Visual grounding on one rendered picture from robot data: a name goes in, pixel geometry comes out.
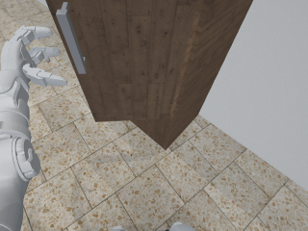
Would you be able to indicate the robot left forearm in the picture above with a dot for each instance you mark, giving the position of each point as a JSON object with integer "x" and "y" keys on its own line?
{"x": 14, "y": 109}

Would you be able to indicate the left robot upper arm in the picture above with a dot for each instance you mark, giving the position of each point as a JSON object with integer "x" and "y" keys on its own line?
{"x": 19, "y": 163}

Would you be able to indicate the left robot shin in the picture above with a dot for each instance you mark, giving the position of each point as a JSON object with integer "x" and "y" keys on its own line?
{"x": 118, "y": 227}

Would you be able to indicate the cupboard door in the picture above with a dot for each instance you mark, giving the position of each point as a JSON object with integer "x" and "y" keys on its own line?
{"x": 134, "y": 52}

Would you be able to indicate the handle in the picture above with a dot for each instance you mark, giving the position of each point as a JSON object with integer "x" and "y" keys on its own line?
{"x": 71, "y": 39}

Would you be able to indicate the robot left hand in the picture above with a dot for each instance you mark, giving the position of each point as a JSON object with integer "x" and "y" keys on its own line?
{"x": 15, "y": 57}

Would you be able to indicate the right robot shin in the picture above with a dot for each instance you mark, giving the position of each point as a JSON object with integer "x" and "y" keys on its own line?
{"x": 176, "y": 223}

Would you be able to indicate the robot shin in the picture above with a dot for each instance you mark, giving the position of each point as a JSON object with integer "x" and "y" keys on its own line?
{"x": 176, "y": 223}
{"x": 118, "y": 227}

